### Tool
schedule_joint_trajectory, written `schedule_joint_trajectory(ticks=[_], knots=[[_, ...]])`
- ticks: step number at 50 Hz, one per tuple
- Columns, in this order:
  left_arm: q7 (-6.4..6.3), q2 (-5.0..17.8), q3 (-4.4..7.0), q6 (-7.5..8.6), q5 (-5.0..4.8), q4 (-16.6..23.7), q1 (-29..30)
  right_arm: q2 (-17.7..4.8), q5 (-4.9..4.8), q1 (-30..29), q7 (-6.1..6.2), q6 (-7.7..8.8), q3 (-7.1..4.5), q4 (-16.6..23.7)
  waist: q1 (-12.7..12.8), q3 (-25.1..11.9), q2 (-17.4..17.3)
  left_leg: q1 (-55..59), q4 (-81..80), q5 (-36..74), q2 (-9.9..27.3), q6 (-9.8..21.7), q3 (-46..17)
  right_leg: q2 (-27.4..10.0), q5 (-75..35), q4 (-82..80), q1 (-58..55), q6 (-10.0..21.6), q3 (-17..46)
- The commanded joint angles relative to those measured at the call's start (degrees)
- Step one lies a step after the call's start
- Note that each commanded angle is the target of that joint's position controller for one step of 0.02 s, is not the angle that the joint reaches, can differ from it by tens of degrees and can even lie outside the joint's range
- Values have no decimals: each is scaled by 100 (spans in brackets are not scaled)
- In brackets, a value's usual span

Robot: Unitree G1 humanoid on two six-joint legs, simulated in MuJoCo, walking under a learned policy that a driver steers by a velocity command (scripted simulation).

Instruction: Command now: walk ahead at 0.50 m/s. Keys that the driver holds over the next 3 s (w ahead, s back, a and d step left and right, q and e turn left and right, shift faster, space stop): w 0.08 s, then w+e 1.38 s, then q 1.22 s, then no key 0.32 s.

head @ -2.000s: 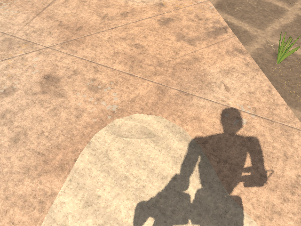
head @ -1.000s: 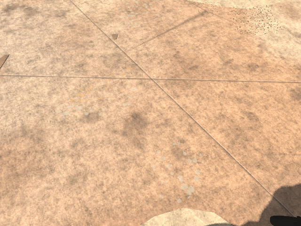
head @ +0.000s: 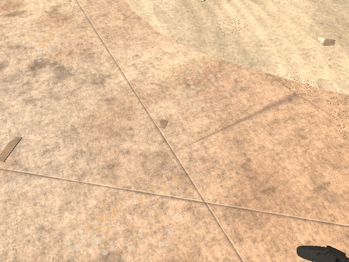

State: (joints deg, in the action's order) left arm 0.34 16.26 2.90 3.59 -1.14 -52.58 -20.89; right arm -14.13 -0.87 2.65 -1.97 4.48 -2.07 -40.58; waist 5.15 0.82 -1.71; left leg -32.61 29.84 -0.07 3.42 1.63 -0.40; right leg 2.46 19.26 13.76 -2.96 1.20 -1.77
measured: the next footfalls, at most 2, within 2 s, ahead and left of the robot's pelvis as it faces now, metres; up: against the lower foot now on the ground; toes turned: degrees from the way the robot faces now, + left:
left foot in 0.04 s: +0.20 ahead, +0.12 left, +0.00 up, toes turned +2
right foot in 0.60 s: +0.48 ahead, -0.13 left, +0.00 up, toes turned -17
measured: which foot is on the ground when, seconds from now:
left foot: up 0.00-0.02, down 0.04-0.62, up 0.64-1.00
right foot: down 0.00-0.04, up 0.06-0.58, down 0.60-1.00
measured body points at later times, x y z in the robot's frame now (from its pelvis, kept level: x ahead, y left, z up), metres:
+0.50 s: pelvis +0.27 +0.02 +0.00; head +0.30 +0.01 +0.45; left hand +0.49 +0.23 -0.11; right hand +0.25 -0.26 -0.13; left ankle +0.16 +0.12 -0.73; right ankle +0.43 -0.15 -0.69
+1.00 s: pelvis +0.55 -0.07 +0.01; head +0.58 -0.10 +0.45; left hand +0.73 +0.17 -0.10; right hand +0.65 -0.39 -0.08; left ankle +0.78 +0.00 -0.70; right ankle +0.44 -0.12 -0.73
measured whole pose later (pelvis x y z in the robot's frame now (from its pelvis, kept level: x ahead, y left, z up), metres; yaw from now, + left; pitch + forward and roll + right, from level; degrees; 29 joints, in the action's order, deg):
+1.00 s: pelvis +0.55 -0.07 +0.01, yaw -28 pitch +3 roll +0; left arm -0.6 16.2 4.5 2.2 -1.4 -42.6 -19.6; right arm -15.9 -0.2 1.3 -0.8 5.8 -2.7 -41.2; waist 4.6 1.3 -2.2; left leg -34.1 30.7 1.8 2.4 -3.2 -5.6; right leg 6.2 18.0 22.6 6.4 4.2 9.5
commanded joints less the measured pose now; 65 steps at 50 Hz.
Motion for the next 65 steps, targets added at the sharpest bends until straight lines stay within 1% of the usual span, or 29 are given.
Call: schedule_joint_trajectory(ticks=[1,2,3,4,5,6,7,10,15,24,27,29,30,31,32,33,34,36,40,45,50,53,54,55,56,57,59,62,65], knots=[[-69,1069,247,-50,-25,198,137,-797,18,370,-20,127,-278,268,-664,-257,671,962,-304,-353,-280,305,239,-1553,-4337,907,-65,715,552],[-82,909,183,-64,19,243,152,-1093,45,1294,32,120,-420,-9,-1059,-894,533,2382,-218,-180,-202,508,171,-1244,-4402,2019,440,540,325],[-93,564,40,-43,198,397,52,-1543,100,2308,103,82,-526,-167,-1329,-1800,-337,4120,-32,24,1011,889,-1262,-812,-2398,3950,1700,319,37],[-26,9,-110,98,90,408,-678,-1757,101,2326,51,71,-542,-266,-864,-2337,-1786,5591,-842,-1248,1967,1781,-3927,157,1366,5539,3825,76,402],[15,694,32,196,-61,341,-233,-1150,40,2188,57,68,-404,-187,-1130,-1879,-959,5284,-1131,-2031,1824,1536,-3794,-204,1398,6072,4477,142,969],[40,888,97,249,-171,506,311,-953,49,1784,85,78,-333,-135,-1100,-1079,-625,4499,-1259,-1806,1658,1281,-2880,-454,830,6020,4700,209,866],[11,803,92,244,-142,527,542,-862,89,1409,87,87,-295,-100,-911,-690,-147,3713,-1430,-1268,1447,1144,-2266,-726,313,5763,4458,175,750],[-16,547,127,37,-70,435,326,-587,164,988,67,199,-240,-162,-511,-298,-337,2585,-1988,-475,1083,1014,-1197,-1023,-368,5221,3760,48,810],[-38,367,146,-105,-27,611,716,-777,204,1122,162,264,-310,-440,-500,57,-133,2506,-2306,392,1030,982,-146,-969,-1438,4389,4348,-139,965],[259,124,27,-46,7,1307,2142,-1032,67,1657,291,20,-373,-824,-997,464,-14,3740,-2016,1180,1208,697,906,-763,-2098,2298,4556,104,125],[356,294,115,-67,-7,1480,1997,-1221,19,1505,352,-128,-429,-791,-731,193,-261,4101,-1197,3342,1298,532,1131,-395,-1246,2201,3978,378,-314],[342,643,316,-99,-29,1326,1016,-1356,7,1355,416,-228,-462,-733,-137,-406,-414,3922,276,4673,1189,366,1265,40,-885,2119,2614,668,-547],[256,998,511,-116,-29,1104,68,-1334,-6,1260,440,-226,-437,-677,369,-877,-200,3116,1632,3951,940,150,1356,106,-1261,1666,1076,919,-271],[121,1643,687,-166,-28,999,-461,-767,180,1642,386,-114,-262,-455,197,-1469,1050,835,3737,249,285,-183,1315,-1261,-1211,1667,-1084,1641,2038],[138,1666,620,-93,-27,1166,-303,-463,148,1681,277,140,-109,-296,-64,-2226,1359,-716,5073,-3412,-730,-306,44,-2215,-517,646,-2129,2504,4937],[152,1208,486,-47,24,1175,-292,-905,-82,977,174,331,-225,-154,246,-1859,802,-1351,5216,-3088,-349,-150,-592,-2064,-461,372,-1946,2162,4390],[147,981,426,-3,20,1192,-10,-918,-164,703,147,422,-212,-44,105,-1145,560,-1441,4810,-2576,-97,-25,-506,-1850,-761,347,-1149,1922,3531],[128,625,312,23,37,1358,696,-970,72,750,221,389,-285,-144,-406,-452,185,-722,3809,-1998,289,-96,-447,-1397,-1811,179,435,1627,2483],[12,796,344,43,55,1469,747,-753,178,805,242,142,-272,-61,-640,-256,349,-206,2843,-1434,287,-456,-276,-1077,-2672,-125,1529,1634,1873],[-112,927,393,-39,-6,1378,329,-504,133,-273,192,163,-151,257,-213,-106,611,242,646,347,-139,-590,-174,-650,-1959,19,1873,1190,1498],[-148,870,391,-113,-41,1268,18,-821,33,-551,74,276,-245,424,-163,-114,770,509,-147,127,-291,-399,-438,-989,-1342,624,1213,1033,2304],[-155,713,345,-146,2,1353,210,-1060,67,367,96,366,-391,207,-693,-431,911,1767,-497,-290,-288,-43,-314,-783,-1765,1518,1208,763,2437],[-127,393,222,-124,58,1451,237,-1322,177,1143,139,392,-473,127,-1048,-1131,512,3134,-363,-513,462,299,-969,-451,-1411,2869,1753,555,2051],[-130,12,108,-68,-55,1603,-525,-1841,270,1839,158,325,-604,-28,-850,-1982,-1175,5213,-709,-1563,1820,1226,-3409,402,684,4874,3716,113,1222],[-137,458,142,-44,-122,1560,-638,-1482,108,1886,113,282,-536,-74,-870,-1927,-1521,5309,-1185,-2991,2167,1391,-4691,61,1477,5859,4694,30,1232],[-133,890,259,-72,-119,1549,-125,-1040,72,1578,134,244,-414,27,-1007,-1112,-834,4619,-1312,-3258,1914,1118,-3861,-211,968,6198,4968,-10,1243],[-122,850,290,-117,5,1699,503,-766,141,1070,157,156,-307,30,-860,-257,-318,3262,-1473,-1942,1413,842,-2364,-575,237,5889,4716,-49,967],[-50,513,269,-209,-61,1746,440,-660,143,928,172,197,-274,-79,-628,-49,-565,2531,-1871,-1013,1092,797,-1275,-850,-114,5412,4226,-57,804],[-40,366,223,-259,-19,1919,719,-896,126,1007,180,241,-357,-217,-627,27,-342,2588,-2085,-305,1210,960,-725,-938,-551,4855,4495,-152,771]])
